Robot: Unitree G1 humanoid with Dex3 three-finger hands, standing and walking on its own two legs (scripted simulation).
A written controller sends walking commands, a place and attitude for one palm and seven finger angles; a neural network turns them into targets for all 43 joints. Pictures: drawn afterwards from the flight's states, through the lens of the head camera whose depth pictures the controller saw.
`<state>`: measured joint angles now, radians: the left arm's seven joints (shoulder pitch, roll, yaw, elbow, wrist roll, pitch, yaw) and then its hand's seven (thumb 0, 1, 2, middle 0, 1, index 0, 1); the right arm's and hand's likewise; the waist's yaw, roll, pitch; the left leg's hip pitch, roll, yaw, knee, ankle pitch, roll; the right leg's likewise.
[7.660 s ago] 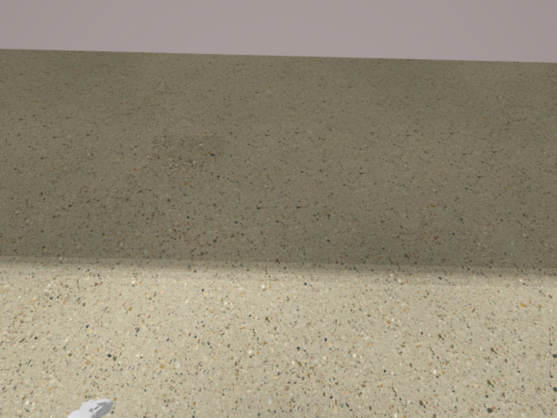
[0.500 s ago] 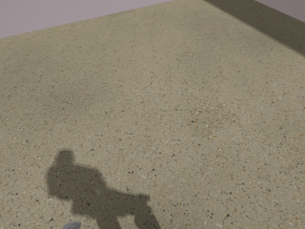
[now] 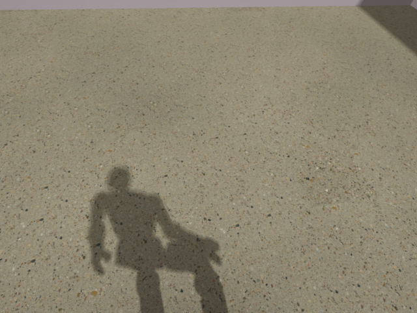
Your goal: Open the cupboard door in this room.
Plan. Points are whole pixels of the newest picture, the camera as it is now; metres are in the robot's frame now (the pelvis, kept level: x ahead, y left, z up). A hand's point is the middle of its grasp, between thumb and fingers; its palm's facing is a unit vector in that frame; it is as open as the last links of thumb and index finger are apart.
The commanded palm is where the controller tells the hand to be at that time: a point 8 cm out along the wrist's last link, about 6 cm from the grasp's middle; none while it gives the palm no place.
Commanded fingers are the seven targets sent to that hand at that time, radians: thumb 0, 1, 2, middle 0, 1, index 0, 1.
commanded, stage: turn or walk to find it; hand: left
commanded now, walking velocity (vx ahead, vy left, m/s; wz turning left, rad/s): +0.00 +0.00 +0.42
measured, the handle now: out of the picture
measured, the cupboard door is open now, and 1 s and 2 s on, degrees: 0 0 0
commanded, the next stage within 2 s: none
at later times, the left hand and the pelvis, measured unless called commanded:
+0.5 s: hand out of the picture +0.04 +0.18 -0.13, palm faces +0.21 -0.94 -0.27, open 7.3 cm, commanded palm none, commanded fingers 0.00 0.90 0.90 -0.20 -0.30 -0.20 -0.30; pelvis -0.02 -0.02 +0.01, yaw +12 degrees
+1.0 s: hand out of the picture -0.10 +0.23 -0.16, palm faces +0.43 -0.87 -0.24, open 7.3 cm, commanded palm none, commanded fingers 0.00 0.90 0.90 -0.20 -0.30 -0.20 -0.30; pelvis -0.06 +0.01 +0.02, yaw +23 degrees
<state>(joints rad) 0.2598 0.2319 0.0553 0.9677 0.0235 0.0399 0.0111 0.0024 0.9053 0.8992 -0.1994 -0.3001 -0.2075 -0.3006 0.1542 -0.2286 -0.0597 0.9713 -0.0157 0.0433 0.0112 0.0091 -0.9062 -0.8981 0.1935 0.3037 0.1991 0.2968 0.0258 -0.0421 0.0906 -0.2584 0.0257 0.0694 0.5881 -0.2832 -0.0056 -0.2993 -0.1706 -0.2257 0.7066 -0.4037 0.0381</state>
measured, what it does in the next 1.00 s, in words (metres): steps on the spot, turning left: right foot, then left foot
